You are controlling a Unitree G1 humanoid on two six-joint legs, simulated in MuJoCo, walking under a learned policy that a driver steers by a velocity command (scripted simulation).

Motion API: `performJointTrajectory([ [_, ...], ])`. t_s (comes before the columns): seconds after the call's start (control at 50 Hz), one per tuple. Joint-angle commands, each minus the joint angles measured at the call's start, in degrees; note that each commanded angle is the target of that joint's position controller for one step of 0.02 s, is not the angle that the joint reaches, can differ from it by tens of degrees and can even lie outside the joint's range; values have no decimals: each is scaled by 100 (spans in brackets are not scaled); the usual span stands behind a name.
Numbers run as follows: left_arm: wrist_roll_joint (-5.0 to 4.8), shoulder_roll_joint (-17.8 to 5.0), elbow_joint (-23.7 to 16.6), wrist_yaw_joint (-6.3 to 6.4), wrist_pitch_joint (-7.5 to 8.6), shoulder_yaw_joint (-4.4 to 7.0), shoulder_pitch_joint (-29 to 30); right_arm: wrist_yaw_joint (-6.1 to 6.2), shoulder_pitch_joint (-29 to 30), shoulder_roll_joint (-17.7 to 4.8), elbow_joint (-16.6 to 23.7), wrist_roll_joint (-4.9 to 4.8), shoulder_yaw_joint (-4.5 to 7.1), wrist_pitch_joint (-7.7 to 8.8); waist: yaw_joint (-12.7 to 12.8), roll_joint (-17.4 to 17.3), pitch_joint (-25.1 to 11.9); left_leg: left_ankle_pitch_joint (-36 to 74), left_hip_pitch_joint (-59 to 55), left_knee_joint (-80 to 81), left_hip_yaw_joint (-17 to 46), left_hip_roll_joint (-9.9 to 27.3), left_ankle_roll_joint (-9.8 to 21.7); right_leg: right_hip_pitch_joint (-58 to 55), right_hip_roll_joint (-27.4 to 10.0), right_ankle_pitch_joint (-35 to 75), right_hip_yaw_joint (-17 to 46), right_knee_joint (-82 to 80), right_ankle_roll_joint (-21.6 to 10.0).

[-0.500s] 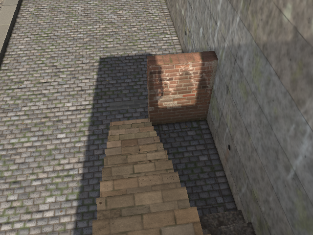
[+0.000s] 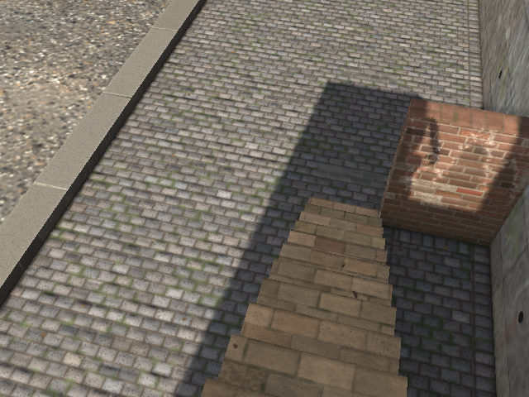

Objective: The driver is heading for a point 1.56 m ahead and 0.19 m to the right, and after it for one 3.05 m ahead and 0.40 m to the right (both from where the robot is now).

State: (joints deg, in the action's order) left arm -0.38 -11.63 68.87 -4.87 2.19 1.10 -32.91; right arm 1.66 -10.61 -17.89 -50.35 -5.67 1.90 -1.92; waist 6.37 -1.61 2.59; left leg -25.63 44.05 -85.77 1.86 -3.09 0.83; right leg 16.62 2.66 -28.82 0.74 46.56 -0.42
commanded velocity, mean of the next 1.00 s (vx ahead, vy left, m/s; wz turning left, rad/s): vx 0.50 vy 0.00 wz -0.24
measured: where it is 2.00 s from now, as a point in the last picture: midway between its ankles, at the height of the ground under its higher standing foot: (325, 322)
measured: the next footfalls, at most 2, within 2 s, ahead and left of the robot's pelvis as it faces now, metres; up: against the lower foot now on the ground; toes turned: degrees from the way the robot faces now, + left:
left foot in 0.28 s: +0.26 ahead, +0.18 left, -0.19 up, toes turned +3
right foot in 0.80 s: +0.48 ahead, -0.14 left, -0.38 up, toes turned -11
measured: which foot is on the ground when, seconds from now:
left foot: up 0.00-0.26, down 0.28-0.80, up 0.82-1.00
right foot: down 0.00-0.30, up 0.32-0.78, down 0.80-1.00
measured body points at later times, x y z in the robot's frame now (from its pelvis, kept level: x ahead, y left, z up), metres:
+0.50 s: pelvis +0.27 +0.06 -0.16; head +0.28 +0.06 +0.29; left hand +0.31 +0.36 -0.29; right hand +0.18 -0.17 -0.31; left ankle +0.22 +0.18 -0.89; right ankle +0.35 -0.06 -0.80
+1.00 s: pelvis +0.53 -0.06 -0.38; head +0.58 -0.08 +0.07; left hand +0.55 +0.19 -0.52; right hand +0.53 -0.39 -0.50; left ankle +0.63 +0.07 -1.00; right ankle +0.44 -0.14 -1.08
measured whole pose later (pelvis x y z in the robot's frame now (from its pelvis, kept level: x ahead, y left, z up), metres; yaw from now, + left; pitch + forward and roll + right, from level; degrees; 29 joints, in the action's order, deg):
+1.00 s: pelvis +0.53 -0.06 -0.38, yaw -18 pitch +0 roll -1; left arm -1.2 -12.6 58.1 -4.3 0.5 2.1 -24.0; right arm 0.2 -9.1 -21.5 -51.7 -4.7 3.4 -2.0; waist 1.9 -1.8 5.9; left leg -25.7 42.5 -75.9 3.5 4.5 -1.3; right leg 16.1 7.1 -29.8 4.4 46.0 -3.9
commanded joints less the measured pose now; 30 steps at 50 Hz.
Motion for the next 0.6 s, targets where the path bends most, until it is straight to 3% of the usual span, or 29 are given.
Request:
performJointTrajectory([
  [0.02, -167, -1353, -535, 121, 107, 213, 680, 82, -1365, -241, -160, 132, 152, -73, -955, 790, 89, 1632, -2026, 883, 473, 621, -148, 1824, -1956, 3206, 2627, -2153, -1388],
  [0.04, -361, -850, -456, 199, 138, 167, 367, 125, -606, -390, 43, 42, 158, -23, -492, 613, 409, 1780, -591, 1538, 923, 876, 83, 582, -1744, 2068, 2615, -1665, -1151],
  [0.06, -316, -604, -422, 215, 213, 87, -124, 117, 531, -488, 295, -8, 166, 78, -11, 221, 787, 2117, 1147, 2785, 800, 745, 161, -839, -1451, 1279, 2574, -1171, -1151],
  [0.08, -156, -678, -254, 249, 240, 111, -610, 23, 1144, -195, 470, 46, 106, 204, 379, 349, 721, 2197, 1816, 3284, 535, 733, 222, -1731, -1429, 1302, 2813, -1007, -1236],
  [0.1, -27, -646, -186, 299, 247, 124, -801, -82, 1453, -168, 595, -4, 132, 317, 544, 512, 674, 2291, 2104, 3657, 631, 823, 292, -2101, -1502, 1413, 2960, -898, -1248],
  [0.12, 13, -392, -487, 461, 240, 1, -160, -257, 1767, -478, 713, -52, 197, 383, 420, -14, 766, 4068, 798, 5268, 431, 912, 307, -932, -1218, 826, 2188, -662, -1000],
  [0.14, -3, -396, -655, 540, 144, -25, 173, -391, 1292, -183, 502, -21, 177, 332, 189, 246, 363, 4719, -1435, 5779, 347, 700, 258, 371, -1014, 737, 1721, -747, -970],
  [0.16, -44, -657, -610, 575, 102, 36, 135, -498, 802, -153, 296, -43, 244, 257, 124, 660, 237, 4949, -2491, 5544, 175, 569, 240, 904, -1066, 1062, 1388, -705, -866],
  [0.18, -100, -488, -598, 491, 59, -14, -59, -544, 305, -198, 75, -92, 338, 156, 141, 880, 78, 4669, -2975, 5647, 180, 508, 266, 847, -1004, 1194, 1089, -224, -809],
  [0.2, -68, -492, -534, 382, -67, -16, 143, -544, -838, -262, -542, -220, 410, 126, -197, 901, -393, 5296, -4249, 4478, -141, 278, 97, 1323, -780, 1288, 530, 796, -612],
  [0.22, -346, -365, -769, 204, -117, -115, 319, -547, -1343, -153, -742, -227, 417, 138, -597, 308, -377, 5641, -4866, 4835, -523, 146, -7, 1704, -556, 780, -180, 1529, -436],
  [0.24, -523, -378, -810, 238, -121, -162, 279, -506, -1256, -171, -777, -158, 434, 193, -547, 544, -86, 5498, -4679, 6108, -254, 451, 28, 1369, -453, 997, -323, 2052, -340],
  [0.26, -635, -465, -911, 387, -62, -254, 142, -403, -1002, -155, -609, -28, 433, 285, -412, 428, 618, 5171, -4053, 7899, -411, 420, -21, 766, -176, 1568, -482, 2585, -446],
  [0.28, -480, -720, -824, 590, -11, -159, -219, -428, -1231, -267, -838, 235, 422, 357, -173, 425, 754, 5164, -4795, 7980, -77, 504, 97, 1170, -107, 2199, -292, 3495, -493],
  [0.3, -328, -612, -826, 686, 10, -88, -651, -544, -2172, -629, -1155, 299, 395, 361, -329, -1074, 140, 9016, -6916, 6099, 583, 1442, 493, 3367, 544, -928, -192, 6223, -287],
  [0.32, -499, -789, -875, 764, -9, 83, -909, -679, -2943, -523, -1257, 108, 228, 187, -777, -2376, -816, 11034, -8458, 4233, 458, 2200, 534, 4929, 360, -2792, -82, 7926, -268],
  [0.34, -519, -1200, -987, 714, -105, 233, -366, -760, -3226, -223, -1173, 29, 124, 138, -1271, -1907, -1229, 9669, -8339, 4394, 363, 2236, 416, 5322, 55, -2233, 32, 7340, -448],
  [0.36, -631, -1103, -1322, 647, -210, 277, 372, -749, -3150, -565, -1232, 172, 220, 135, -1278, -1523, -1257, 6955, -7469, 4878, 946, 2534, 915, 5406, -186, -1158, -20, 6692, -463],
  [0.38, -637, -986, -1434, 577, -312, 306, 804, -742, -2467, -670, -1076, 458, 238, 188, -1053, -1137, -621, 4327, -5240, 5766, 1481, 2831, 1117, 4437, -431, 383, 429, 4286, -543],
  [0.4, -547, -1026, -1409, 550, -513, 300, 907, -721, -1378, -363, -654, 587, 64, 242, -534, -643, 187, 3556, -3306, 6496, 1687, 2850, 1358, 3259, -572, 517, 646, 3565, -427],
  [0.42, -656, -917, -1341, 551, -661, 284, 925, -607, -1063, -179, -570, 558, -36, 384, -467, -312, 793, 3445, -1798, 7038, 1319, 2839, 1326, 2349, -464, 771, 532, 2854, -84],
  [0.44, -516, -709, -1255, 577, -786, 307, 649, -512, -919, -392, -658, 568, 18, 391, -280, -299, 576, 3081, -1552, 7140, 1089, 2680, 1354, 1578, -526, 839, 466, 2420, 35],
  [0.46, -378, -823, -944, 597, -857, 403, 182, -488, -1065, -513, -831, 579, 80, 390, -275, -487, 221, 3217, -1751, 6997, 873, 2341, 1298, 997, -473, 1854, 275, 2394, 70],
  [0.48, -449, -897, -946, 652, -896, 468, 186, -478, -1024, -369, -891, 495, 42, 396, -317, -620, 214, 3225, -2044, 6968, 713, 2254, 1186, 1111, -459, 2118, 340, 2238, -5],
  [0.5, -599, -1224, -1302, 752, -933, 598, 953, -453, -952, 269, -779, 378, -141, 441, -535, -880, 568, 2993, -2948, 6742, 722, 2059, 935, 2148, -485, 2617, 972, 1298, -108],
  [0.52, -565, -1225, -1500, 792, -949, 611, 1488, -430, -1185, 386, -819, 346, -195, 452, -829, -915, 507, 2820, -3866, 6527, 725, 2104, 839, 2814, -371, 2746, 990, 859, -250],
  [0.54, -462, -1312, -1767, 724, -856, 642, 2137, -238, -1078, 266, -713, 335, -206, 466, -906, -526, 773, 1968, -3746, 6437, 381, 2101, 520, 2765, -555, 3945, 968, -361, -336],
  [0.56, -348, -1131, -1783, 600, -746, 630, 2415, -125, -1217, 49, -736, 374, -169, 488, -1091, -167, 494, 1540, -3610, 6242, 242, 2079, 426, 2101, -498, 4842, 671, -610, -345],
  [0.6, -410, -1011, -1736, 412, -701, 625, 2482, 28, -1146, -116, -699, 449, -157, 374, -1181, -155, 525, 974, -3126, 5744, -97, 1979, 327, 1384, -573, 5270, 542, -1028, -296],
])
Keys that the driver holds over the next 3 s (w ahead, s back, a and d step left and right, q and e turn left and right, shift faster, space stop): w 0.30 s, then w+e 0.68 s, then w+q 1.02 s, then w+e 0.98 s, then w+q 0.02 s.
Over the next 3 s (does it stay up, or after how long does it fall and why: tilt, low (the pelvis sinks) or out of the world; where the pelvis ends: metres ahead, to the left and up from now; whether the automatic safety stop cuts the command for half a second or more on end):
stays up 1.71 -0.26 -1.31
